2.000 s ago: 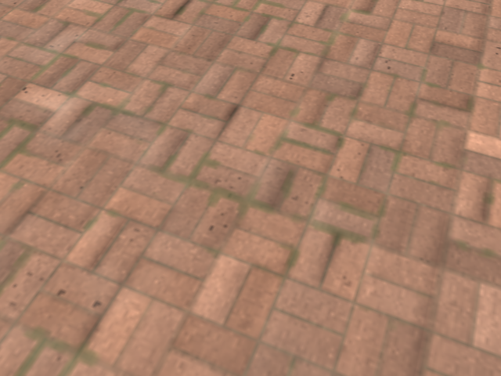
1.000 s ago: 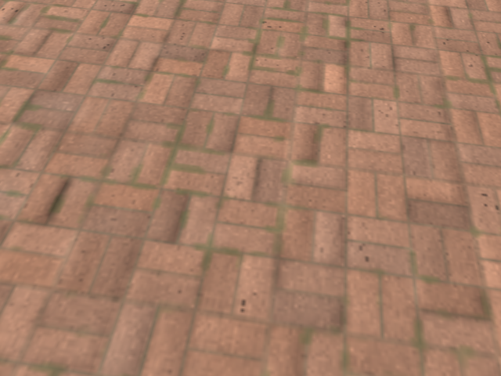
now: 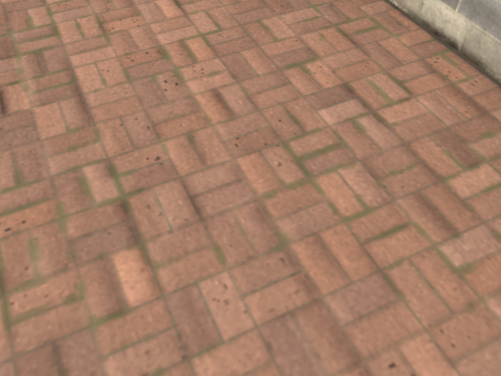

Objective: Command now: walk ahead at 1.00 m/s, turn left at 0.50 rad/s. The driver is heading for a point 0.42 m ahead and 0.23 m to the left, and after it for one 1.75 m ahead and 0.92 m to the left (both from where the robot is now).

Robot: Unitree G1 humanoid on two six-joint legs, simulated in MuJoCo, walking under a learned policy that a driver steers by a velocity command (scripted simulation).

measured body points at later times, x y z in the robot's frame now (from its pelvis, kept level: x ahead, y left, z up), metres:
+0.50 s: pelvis +0.47 +0.07 +0.00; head +0.50 +0.08 +0.45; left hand +0.65 +0.35 -0.04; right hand +0.55 -0.22 -0.12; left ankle +0.33 +0.07 -0.73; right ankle +0.74 -0.04 -0.68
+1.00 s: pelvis +0.87 +0.26 -0.03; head +0.89 +0.29 +0.42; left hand +0.60 +0.37 -0.14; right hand +1.22 +0.36 -0.06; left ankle +0.94 +0.44 -0.70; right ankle +0.79 +0.01 -0.72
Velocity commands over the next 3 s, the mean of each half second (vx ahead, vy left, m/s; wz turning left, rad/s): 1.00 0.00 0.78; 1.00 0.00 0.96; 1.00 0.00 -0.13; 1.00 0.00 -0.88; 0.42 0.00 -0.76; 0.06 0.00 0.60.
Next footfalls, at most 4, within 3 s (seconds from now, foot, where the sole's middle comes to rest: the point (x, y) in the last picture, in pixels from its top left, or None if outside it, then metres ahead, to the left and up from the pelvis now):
0.18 left None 0.37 0.08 -0.77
0.60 right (260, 267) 0.82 0.03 -0.77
1.04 left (127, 222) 0.98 0.46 -0.77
1.50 right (75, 143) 1.34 0.74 -0.77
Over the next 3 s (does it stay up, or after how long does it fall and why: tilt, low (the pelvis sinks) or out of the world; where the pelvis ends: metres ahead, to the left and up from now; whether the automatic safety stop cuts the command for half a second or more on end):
stays up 1.90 1.16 0.01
